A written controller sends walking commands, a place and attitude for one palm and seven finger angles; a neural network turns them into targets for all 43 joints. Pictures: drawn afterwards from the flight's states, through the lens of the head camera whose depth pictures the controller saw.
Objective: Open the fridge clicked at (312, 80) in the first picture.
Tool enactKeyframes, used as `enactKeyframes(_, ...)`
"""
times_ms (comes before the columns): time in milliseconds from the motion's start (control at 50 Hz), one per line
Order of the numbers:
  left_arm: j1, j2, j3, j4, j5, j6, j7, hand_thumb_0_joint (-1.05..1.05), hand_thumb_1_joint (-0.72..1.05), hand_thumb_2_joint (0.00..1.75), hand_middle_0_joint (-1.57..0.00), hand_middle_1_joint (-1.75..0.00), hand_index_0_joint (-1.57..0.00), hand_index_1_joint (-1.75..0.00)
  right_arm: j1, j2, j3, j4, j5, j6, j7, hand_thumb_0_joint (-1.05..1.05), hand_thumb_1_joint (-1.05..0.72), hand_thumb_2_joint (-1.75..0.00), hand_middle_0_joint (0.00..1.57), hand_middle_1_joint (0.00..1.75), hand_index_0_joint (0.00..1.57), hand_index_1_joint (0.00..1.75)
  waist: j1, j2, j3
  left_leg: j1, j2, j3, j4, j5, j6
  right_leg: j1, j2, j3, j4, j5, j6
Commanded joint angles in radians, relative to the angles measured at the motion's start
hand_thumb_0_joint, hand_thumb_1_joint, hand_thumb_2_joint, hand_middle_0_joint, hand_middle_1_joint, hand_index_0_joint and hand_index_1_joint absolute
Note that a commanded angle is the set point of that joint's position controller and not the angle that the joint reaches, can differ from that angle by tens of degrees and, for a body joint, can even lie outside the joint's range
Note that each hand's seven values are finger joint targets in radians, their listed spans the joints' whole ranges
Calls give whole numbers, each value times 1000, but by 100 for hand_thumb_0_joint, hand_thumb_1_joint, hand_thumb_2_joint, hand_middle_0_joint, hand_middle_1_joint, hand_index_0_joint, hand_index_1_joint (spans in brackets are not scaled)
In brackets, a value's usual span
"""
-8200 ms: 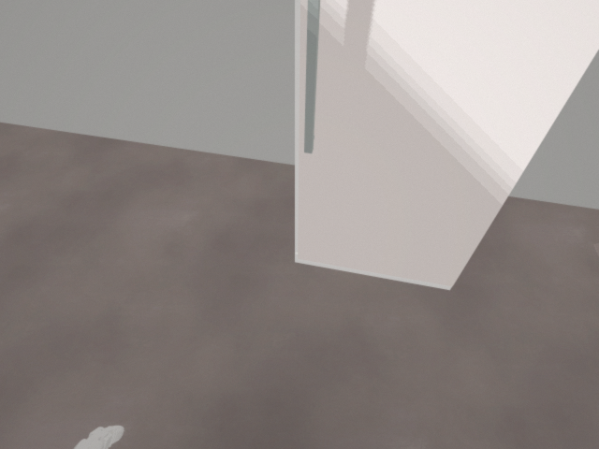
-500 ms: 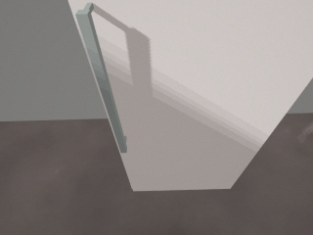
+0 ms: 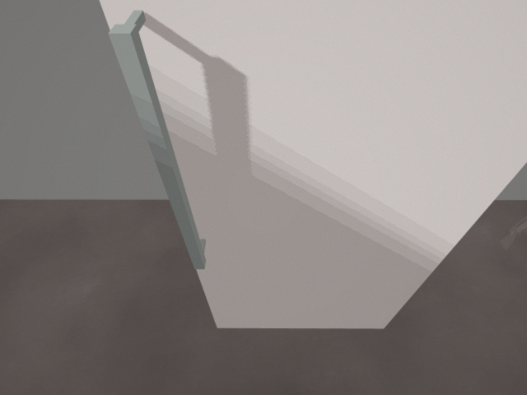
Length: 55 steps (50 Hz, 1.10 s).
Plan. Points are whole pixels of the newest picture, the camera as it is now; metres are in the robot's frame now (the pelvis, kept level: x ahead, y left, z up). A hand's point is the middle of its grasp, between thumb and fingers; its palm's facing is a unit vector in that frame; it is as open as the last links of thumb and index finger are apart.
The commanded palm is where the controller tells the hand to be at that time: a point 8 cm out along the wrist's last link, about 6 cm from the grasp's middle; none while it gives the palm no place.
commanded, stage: come to a stop and stand still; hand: left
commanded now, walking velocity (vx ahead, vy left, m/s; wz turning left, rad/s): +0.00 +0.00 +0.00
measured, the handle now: (178, 180) +0.40 +0.16 +0.12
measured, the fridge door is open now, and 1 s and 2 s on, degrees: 0 0 0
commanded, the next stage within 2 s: look again from close up in 0.32 s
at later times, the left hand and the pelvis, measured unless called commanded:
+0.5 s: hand out of the picture +0.00 +0.15 -0.17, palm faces +0.02 -0.98 -0.21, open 7.3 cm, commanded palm none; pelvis +0.01 -0.02 +0.00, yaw +0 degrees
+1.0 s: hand out of the picture -0.01 +0.13 -0.17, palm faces +0.04 -0.98 -0.19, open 7.4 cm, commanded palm none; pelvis +0.00 -0.03 +0.00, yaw +1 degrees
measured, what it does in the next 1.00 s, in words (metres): stands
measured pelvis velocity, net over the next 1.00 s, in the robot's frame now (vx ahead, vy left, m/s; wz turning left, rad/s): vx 0.00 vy -0.03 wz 0.01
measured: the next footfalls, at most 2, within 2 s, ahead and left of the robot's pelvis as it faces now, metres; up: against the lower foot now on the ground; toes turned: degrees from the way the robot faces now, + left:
none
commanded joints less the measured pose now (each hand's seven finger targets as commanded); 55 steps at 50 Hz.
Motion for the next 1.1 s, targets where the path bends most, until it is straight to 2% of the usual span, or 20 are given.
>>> enactKeyframes(0, 62, 107, 17, -33, -1, -12, 9, 0, 90, 90, -20, -30, -20, -30, 80, -86, -13, -14, 6, -13, -12, 0, -90, -90, 20, 30, 20, 30, -8, -13, -15, 48, 140, -122, -37, 285, 2, -19, -125, 123, -49, 355, -21)
enactKeyframes(100, 70, 105, 19, -31, -1, -13, 10, 0, 90, 90, -20, -30, -20, -30, 83, -82, -14, -9, 5, -12, -14, 0, -90, -90, 20, 30, 20, 30, -6, -21, -5, 47, 140, -118, -32, 290, -1, -6, -129, 118, -51, 394, -22)
enactKeyframes(160, 68, 105, 18, -29, -3, -11, 9, 0, 90, 90, -20, -30, -20, -30, 83, -76, -12, -4, 5, -9, -14, 0, -90, -90, 20, 30, 20, 30, -3, -19, 17, 30, 139, -120, -44, 241, -3, -10, -128, 121, -65, 349, -23)
enactKeyframes(340, 75, 103, 20, -30, -3, -13, 11, 0, 90, 90, -20, -30, -20, -30, 96, -71, -11, 5, 4, -9, -16, 0, -90, -90, 20, 30, 20, 30, -2, -20, 3, 39, 139, -118, -44, 247, -5, 9, -130, 119, -71, 379, -25)
enactKeyframes(580, 88, 95, 21, -27, -3, -15, 11, 0, 90, 90, -20, -30, -20, -30, 102, -55, -12, 12, 5, -6, -17, 0, -90, -90, 20, 30, 20, 30, -1, -28, 40, 22, 138, -113, -48, 194, -9, -2, -126, 124, -91, 367, -24)
enactKeyframes(660, 92, 93, 21, -24, -4, -15, 11, 0, 90, 90, -20, -30, -20, -30, 105, -56, -12, 15, 4, -5, -16, 0, -90, -90, 20, 30, 20, 30, -2, -25, 30, 22, 135, -111, -50, 172, -12, -3, -126, 130, -98, 341, -24)
enactKeyframes(720, 97, 95, 22, -25, -4, -17, 12, 0, 90, 90, -20, -30, -20, -30, 108, -57, -12, 16, 5, -7, -17, 0, -90, -90, 20, 30, 20, 30, -2, -22, 8, 31, 136, -111, -43, 194, -12, 11, -128, 128, -91, 373, -24)
enactKeyframes(920, 109, 89, 22, -20, -4, -18, 13, 0, 90, 90, -20, -30, -20, -30, 111, -47, -13, 19, 6, -4, -19, 0, -90, -90, 20, 30, 20, 30, 0, -24, 40, 11, 132, -106, -39, 163, -16, 1, -128, 135, -103, 383, -16)
enactKeyframes(1080, 113, 86, 24, -20, -2, -19, 13, 0, 90, 90, -20, -30, -20, -30, 115, -39, -15, 20, 6, -3, -19, 0, -90, -90, 20, 30, 20, 30, 1, -34, 39, 9, 130, -104, -37, 151, -16, 4, -125, 137, -110, 376, -8)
